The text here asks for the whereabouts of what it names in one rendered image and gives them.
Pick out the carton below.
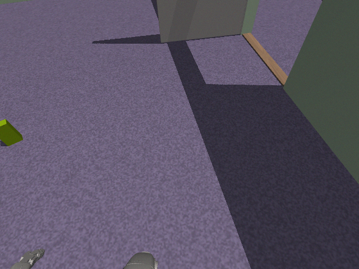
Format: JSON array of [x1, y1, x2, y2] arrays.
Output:
[[0, 119, 23, 146]]

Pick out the left robot hand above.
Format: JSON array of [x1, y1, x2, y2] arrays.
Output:
[[10, 249, 45, 269]]

